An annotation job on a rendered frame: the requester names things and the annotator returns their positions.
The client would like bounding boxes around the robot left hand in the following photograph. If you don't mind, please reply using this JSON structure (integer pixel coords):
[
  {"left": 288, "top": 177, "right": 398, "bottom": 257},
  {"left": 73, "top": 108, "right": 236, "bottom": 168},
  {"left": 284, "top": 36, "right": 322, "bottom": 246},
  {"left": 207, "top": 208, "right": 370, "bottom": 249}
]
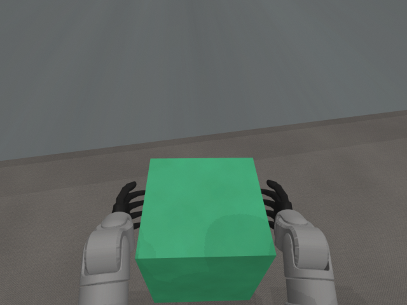
[{"left": 112, "top": 181, "right": 146, "bottom": 229}]

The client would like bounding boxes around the robot right hand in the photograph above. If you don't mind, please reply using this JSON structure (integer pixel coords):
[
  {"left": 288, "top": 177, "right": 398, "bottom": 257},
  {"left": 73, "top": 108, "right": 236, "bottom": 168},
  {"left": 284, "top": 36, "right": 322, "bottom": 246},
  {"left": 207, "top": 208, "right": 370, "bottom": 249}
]
[{"left": 261, "top": 180, "right": 292, "bottom": 229}]

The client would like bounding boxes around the robot right forearm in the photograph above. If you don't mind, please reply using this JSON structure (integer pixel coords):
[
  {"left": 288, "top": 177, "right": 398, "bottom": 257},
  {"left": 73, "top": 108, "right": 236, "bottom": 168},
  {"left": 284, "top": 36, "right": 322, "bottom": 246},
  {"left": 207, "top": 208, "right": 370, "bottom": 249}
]
[{"left": 274, "top": 209, "right": 338, "bottom": 305}]

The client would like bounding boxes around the carton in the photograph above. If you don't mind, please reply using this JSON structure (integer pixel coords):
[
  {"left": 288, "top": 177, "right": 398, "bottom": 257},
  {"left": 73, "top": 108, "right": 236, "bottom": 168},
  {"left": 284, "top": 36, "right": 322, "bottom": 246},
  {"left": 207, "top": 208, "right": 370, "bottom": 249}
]
[{"left": 135, "top": 158, "right": 276, "bottom": 303}]

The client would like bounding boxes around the robot left forearm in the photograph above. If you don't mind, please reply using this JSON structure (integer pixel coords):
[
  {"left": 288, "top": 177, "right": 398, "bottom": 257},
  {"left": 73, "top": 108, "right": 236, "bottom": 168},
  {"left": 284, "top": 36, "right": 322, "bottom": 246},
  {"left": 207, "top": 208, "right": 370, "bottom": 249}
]
[{"left": 78, "top": 212, "right": 135, "bottom": 305}]

